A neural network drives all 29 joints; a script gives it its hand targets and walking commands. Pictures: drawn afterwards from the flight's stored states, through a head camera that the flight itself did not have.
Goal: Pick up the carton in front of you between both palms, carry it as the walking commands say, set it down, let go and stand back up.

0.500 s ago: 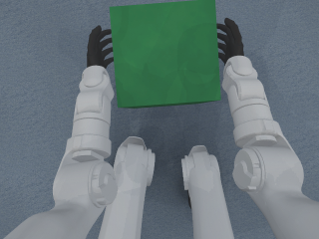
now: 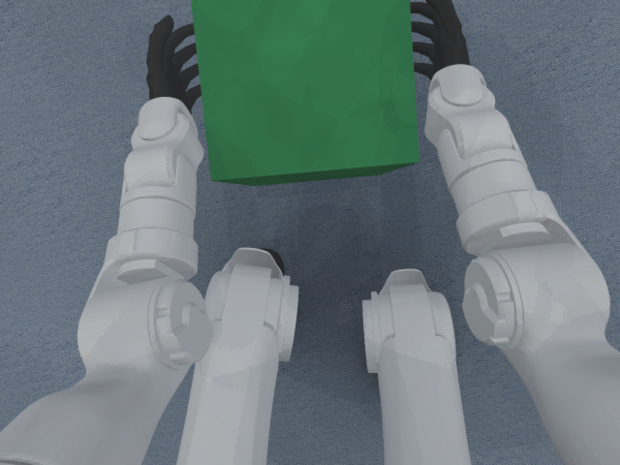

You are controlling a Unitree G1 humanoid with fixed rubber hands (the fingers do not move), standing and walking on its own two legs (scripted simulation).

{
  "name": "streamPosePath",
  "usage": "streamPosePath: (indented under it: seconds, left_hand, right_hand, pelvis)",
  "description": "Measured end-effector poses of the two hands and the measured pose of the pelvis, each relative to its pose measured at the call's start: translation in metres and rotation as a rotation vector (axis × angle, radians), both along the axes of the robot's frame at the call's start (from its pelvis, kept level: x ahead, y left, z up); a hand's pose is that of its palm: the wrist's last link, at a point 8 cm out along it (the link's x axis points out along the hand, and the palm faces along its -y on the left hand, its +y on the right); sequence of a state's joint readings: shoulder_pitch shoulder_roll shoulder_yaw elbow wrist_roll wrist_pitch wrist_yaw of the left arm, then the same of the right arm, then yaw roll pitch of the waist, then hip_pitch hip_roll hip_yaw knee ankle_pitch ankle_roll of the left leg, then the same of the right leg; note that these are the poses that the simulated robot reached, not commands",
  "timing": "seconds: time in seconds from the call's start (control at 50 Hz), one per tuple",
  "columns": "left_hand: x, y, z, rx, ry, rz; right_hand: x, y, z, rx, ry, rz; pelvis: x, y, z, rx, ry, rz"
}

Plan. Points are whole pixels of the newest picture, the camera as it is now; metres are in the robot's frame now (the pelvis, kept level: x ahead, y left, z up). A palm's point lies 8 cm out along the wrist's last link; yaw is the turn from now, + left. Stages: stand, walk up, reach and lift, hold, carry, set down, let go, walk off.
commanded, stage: set down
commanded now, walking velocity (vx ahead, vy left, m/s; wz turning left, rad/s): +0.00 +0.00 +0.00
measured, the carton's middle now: (309, 100) +0.51 +0.07 -0.24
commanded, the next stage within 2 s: none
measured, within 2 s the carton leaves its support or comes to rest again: rests again in 0.46 s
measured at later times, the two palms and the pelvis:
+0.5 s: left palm (176, 101) +0.48 +0.22 -0.17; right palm (442, 80) +0.53 -0.08 -0.18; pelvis +0.00 +0.01 -0.01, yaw -1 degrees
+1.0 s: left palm (166, 119) +0.46 +0.25 -0.20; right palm (460, 89) +0.52 -0.11 -0.20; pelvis -0.01 +0.01 -0.01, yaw +0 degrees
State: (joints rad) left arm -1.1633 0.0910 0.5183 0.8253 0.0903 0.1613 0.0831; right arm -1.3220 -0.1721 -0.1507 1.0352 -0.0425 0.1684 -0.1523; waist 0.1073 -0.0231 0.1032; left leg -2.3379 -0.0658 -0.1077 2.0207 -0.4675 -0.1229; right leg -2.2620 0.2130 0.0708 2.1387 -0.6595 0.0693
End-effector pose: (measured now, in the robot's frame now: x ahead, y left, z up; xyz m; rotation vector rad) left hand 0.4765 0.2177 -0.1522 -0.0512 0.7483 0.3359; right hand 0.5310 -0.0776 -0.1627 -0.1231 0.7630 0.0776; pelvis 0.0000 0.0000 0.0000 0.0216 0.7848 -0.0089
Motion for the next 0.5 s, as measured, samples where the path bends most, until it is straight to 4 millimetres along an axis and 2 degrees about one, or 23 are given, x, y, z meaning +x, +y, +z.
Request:
streamPosePath:
  seconds: [0.5]
  left_hand:
    - [0.001, 0.005, -0.022, 0.012, 0.056, -0.069]
  right_hand:
    - [-0.005, -0.001, -0.020, 0.010, 0.032, 0.039]
  pelvis:
    - [-0.002, 0.006, -0.008, -0.002, -0.033, -0.009]
